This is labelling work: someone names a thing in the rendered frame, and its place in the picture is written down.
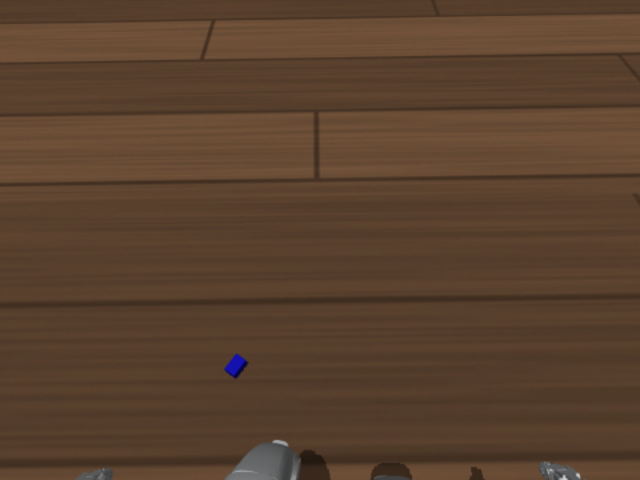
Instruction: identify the small box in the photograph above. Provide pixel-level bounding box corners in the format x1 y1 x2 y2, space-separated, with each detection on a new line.
224 354 248 379

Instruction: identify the right robot hand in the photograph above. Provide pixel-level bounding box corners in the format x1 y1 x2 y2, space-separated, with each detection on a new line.
539 462 586 480

